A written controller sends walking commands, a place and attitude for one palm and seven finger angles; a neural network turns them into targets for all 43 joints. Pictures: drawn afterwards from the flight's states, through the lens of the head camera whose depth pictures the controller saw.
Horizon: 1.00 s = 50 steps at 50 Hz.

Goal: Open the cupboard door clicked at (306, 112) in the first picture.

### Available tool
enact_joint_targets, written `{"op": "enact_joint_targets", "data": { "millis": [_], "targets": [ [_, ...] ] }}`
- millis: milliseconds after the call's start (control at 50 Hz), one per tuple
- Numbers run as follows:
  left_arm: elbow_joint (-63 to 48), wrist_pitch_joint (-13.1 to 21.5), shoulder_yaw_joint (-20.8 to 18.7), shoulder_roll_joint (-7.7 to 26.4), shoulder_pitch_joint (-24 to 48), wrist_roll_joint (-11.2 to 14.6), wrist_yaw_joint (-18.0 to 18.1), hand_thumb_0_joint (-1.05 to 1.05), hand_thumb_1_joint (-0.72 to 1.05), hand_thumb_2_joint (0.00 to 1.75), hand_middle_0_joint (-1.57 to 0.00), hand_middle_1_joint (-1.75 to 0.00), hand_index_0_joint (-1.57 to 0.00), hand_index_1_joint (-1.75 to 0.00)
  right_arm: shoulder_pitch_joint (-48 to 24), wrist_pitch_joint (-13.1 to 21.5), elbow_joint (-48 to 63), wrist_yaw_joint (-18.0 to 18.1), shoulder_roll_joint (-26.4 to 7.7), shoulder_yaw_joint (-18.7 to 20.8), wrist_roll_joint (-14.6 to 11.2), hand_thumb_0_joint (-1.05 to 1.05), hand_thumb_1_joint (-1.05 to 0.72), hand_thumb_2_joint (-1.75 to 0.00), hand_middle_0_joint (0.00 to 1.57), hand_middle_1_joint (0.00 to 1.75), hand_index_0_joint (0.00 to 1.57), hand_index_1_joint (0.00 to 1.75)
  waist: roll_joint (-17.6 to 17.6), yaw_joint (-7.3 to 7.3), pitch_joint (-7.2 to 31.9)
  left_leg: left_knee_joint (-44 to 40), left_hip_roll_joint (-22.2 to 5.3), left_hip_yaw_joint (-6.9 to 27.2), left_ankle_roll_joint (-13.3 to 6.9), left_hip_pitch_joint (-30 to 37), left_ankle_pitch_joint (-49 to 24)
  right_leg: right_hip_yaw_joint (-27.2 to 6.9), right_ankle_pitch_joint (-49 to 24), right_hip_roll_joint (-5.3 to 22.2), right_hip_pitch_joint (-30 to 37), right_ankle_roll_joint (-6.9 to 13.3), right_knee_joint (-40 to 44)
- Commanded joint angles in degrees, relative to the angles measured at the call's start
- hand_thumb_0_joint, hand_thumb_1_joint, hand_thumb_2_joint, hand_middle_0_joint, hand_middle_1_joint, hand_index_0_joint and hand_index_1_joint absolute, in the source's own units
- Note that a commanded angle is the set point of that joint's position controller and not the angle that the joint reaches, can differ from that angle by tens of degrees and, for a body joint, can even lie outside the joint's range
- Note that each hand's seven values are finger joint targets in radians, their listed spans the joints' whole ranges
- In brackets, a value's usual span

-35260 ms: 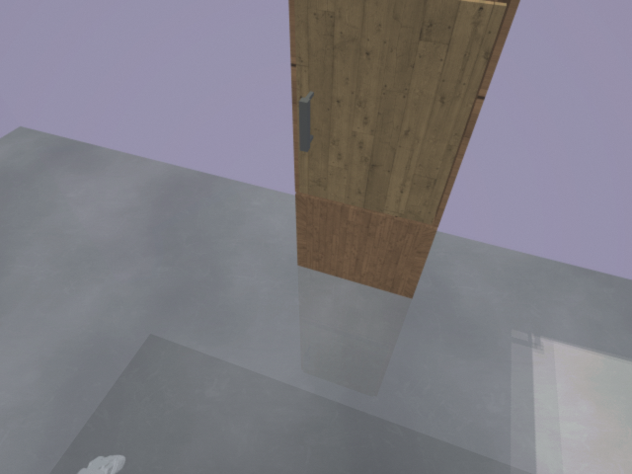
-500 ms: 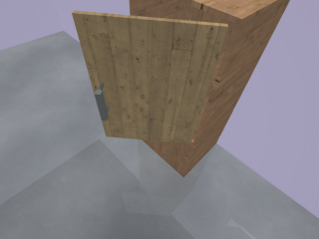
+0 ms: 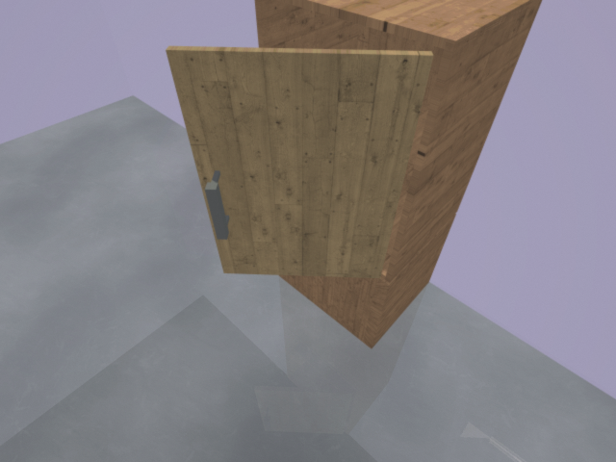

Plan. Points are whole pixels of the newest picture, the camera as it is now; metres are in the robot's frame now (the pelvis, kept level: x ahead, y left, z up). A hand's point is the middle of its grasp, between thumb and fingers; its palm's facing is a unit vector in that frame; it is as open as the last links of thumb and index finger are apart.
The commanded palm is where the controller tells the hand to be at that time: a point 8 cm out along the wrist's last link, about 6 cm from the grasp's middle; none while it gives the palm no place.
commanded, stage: come to a stop and stand still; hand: left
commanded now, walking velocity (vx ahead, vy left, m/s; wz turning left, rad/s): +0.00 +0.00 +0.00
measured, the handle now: (219, 205) +0.62 +0.23 -0.07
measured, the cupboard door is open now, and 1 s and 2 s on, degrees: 41 41 41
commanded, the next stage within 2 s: look again from close up in 0.24 s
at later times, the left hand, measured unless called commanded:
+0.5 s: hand out of the picture +0.01 +0.15 -0.17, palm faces +0.01 -0.98 -0.18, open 7.4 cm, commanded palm none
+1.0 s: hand out of the picture +0.01 +0.13 -0.17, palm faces +0.03 -0.99 -0.16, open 7.4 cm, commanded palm none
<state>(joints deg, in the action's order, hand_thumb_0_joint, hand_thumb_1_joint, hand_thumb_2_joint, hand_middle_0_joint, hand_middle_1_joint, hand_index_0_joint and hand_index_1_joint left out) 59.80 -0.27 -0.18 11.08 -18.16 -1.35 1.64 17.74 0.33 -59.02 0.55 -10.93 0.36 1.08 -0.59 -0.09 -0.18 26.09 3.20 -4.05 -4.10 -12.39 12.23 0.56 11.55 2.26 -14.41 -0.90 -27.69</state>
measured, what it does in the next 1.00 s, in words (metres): stands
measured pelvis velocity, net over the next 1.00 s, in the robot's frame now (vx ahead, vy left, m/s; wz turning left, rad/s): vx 0.01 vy -0.03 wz -0.01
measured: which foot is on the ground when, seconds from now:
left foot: down 0.00-1.00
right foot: down 0.00-1.00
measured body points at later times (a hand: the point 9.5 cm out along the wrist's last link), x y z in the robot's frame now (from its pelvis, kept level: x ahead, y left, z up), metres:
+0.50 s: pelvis +0.00 -0.02 +0.00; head +0.00 -0.01 +0.45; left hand +0.01 +0.20 -0.16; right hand +0.01 -0.24 -0.15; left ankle +0.02 +0.07 -0.74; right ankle +0.04 -0.13 -0.74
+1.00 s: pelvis +0.01 -0.03 +0.01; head +0.02 -0.02 +0.45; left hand +0.00 +0.18 -0.16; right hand +0.00 -0.24 -0.16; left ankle +0.02 +0.07 -0.74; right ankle +0.04 -0.13 -0.74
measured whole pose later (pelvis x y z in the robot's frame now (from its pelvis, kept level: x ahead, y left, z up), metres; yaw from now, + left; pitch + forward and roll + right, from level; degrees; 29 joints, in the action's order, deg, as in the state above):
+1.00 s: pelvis +0.01 -0.03 +0.01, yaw +0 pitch -1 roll +0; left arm 62.7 0.8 0.5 7.4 -18.4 -0.7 2.2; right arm 17.2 1.2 -64.9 1.4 -7.0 -0.4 0.4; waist 0.9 -0.2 -1.1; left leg 23.4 0.8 -3.2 -1.6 -10.3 11.8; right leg 1.3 10.8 -0.2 -12.0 1.0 -24.1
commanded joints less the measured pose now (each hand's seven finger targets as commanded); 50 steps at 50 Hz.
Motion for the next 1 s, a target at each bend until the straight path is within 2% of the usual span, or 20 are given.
{"op": "enact_joint_targets", "data": {
  "millis": [0,200,240,300,540,640,780,840,960,980],
  "targets": [
    [-1.77,1.5,-0.67,5.54,-2.1,0.18,0.04,0.0,0.9,0.9,-0.2,-0.3,-0.2,-0.3,0.22,1.64,2.28,0.55,-7.69,1.41,-0.09,0.0,-0.9,-0.9,0.2,0.3,0.2,0.3,1.51,0.05,-3.9,-11.38,-9.16,11.45,0.82,-6.17,12.67,-4.86,4.55,2.83,1.1,3.2,4.96],
    [0.21,1.74,-0.24,5.24,-2.21,0.37,0.12,0.0,0.9,0.9,-0.2,-0.3,-0.2,-0.3,1.03,1.64,-0.91,0.62,-6.77,0.85,-0.27,0.0,-0.9,-0.9,0.2,0.3,0.2,0.3,0.57,0.36,-5.03,-10.79,-8.86,10.06,1.57,-4.74,10.3,-5.96,5.23,3.33,-0.3,3.18,6.96],
    [0.39,1.86,-0.2,5.01,-2.38,0.38,0.2,0.0,0.9,0.9,-0.2,-0.3,-0.2,-0.3,1.34,1.66,-1.29,0.65,-6.22,0.77,-0.34,0.0,-0.9,-0.9,0.2,0.3,0.2,0.3,1.68,0.39,-4.14,-10.09,-8.77,9.49,1.63,-4.13,8.61,-6.07,4.48,3.53,0.37,3.14,7.34],
    [0.71,1.83,-0.03,4.64,-2.22,0.47,0.21,0.0,0.9,0.9,-0.2,-0.3,-0.2,-0.3,1.47,1.67,-1.9,0.69,-5.82,0.54,-0.36,0.0,-0.9,-0.9,0.2,0.3,0.2,0.3,0.29,0.46,-4.69,-10.29,-8.7,9.33,1.96,-3.98,8.07,-5.96,4.2,3.59,0.06,3.1,7.53],
    [1.21,1.92,0.24,2.82,-2.85,0.57,0.57,0.0,0.9,0.9,-0.2,-0.3,-0.2,-0.3,1.86,1.75,-3.44,0.93,-3.37,0.06,-0.57,0.0,-0.9,-0.9,0.2,0.3,0.2,0.3,1.16,0.23,-3.47,-8.75,-8.69,7.91,2.32,-1.69,0.4,-5.68,-1.86,3.56,2.05,2.85,7.42],
    [1.3,1.92,0.17,2.43,-3.27,0.57,0.65,0.0,0.9,0.9,-0.2,-0.3,-0.2,-0.3,2.15,1.65,-4.0,1.0,-2.66,0.01,-0.6,0.0,-0.9,-0.9,0.2,0.3,0.2,0.3,2.28,0.16,-4.09,-8.57,-8.58,7.48,2.42,-1.51,0.02,-5.62,-1.66,3.64,1.96,2.82,7.95],
    [1.45,1.94,0.07,2.02,-3.79,0.67,0.69,0.0,0.9,0.9,-0.2,-0.3,-0.2,-0.3,2.51,1.62,-4.42,1.1,-2.14,-0.05,-0.58,0.0,-0.9,-0.9,0.2,0.3,0.2,0.3,1.23,0.16,-3.77,-8.51,-8.53,7.26,2.59,-0.76,-0.28,-5.77,-1.82,3.51,2.2,2.92,8.18],
    [1.45,1.86,0.02,1.73,-3.93,0.59,0.73,0.0,0.9,0.9,-0.2,-0.3,-0.2,-0.3,2.65,1.5,-4.53,1.16,-1.81,-0.01,-0.59,0.0,-0.9,-0.9,0.2,0.3,0.2,0.3,1.1,0.09,-4.82,-8.86,-8.62,7.31,2.59,-1.6,0.88,-5.66,-1.11,3.36,1.96,2.95,8.37],
    [1.38,1.96,-0.07,1.39,-4.5,0.61,0.75,0.0,0.9,0.9,-0.2,-0.3,-0.2,-0.3,3.18,1.59,-4.75,1.24,-1.33,0.02,-0.61,0.0,-0.9,-0.9,0.2,0.3,0.2,0.3,1.63,0.11,-3.77,-8.46,-8.6,7.1,2.56,-0.87,-0.04,-5.77,-1.91,3.35,2.48,3.04,8.31],
    [1.67,2.03,-0.03,1.23,-4.64,0.65,0.71,0.0,0.9,0.9,-0.2,-0.3,-0.2,-0.3,3.64,1.54,-4.9,1.23,-1.52,-0.16,-0.49,0.0,-0.9,-0.9,0.2,0.3,0.2,0.3,1.28,0.0,-3.73,-8.42,-8.35,6.82,2.65,-1.15,1.25,-5.84,-0.34,3.5,2.87,3.18,8.64]
  ]
}}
